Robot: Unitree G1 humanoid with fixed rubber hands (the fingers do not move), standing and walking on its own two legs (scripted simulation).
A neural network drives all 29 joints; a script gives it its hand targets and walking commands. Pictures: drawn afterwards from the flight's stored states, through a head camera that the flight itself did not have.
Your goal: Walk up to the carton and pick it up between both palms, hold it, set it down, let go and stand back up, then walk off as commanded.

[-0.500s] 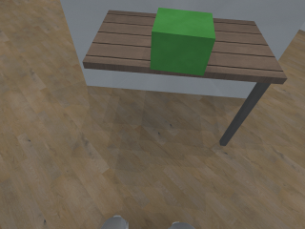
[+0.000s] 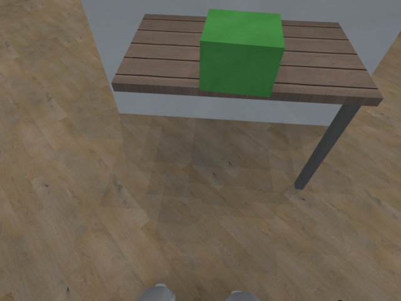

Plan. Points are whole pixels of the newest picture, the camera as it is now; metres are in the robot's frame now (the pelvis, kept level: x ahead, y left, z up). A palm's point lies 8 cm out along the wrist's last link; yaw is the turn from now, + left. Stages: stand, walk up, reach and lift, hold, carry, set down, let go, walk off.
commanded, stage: walk up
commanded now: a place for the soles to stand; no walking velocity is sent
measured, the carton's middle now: (239, 52) +0.84 -0.13 +0.04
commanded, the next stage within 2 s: none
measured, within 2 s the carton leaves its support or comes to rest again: neither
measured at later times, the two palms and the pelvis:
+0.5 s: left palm out of the picture +0.06 +0.31 -0.11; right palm out of the picture +0.08 -0.31 -0.11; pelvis +0.00 +0.00 +0.00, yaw +0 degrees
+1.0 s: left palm out of the picture +0.06 +0.31 -0.11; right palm out of the picture +0.08 -0.31 -0.11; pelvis -0.01 +0.00 +0.00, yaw +0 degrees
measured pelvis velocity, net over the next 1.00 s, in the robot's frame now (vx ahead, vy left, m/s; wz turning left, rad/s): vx -0.01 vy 0.00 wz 0.00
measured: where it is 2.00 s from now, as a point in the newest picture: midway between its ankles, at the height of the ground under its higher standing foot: outside the picture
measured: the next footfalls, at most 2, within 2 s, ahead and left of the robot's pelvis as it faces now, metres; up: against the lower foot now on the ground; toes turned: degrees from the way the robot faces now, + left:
none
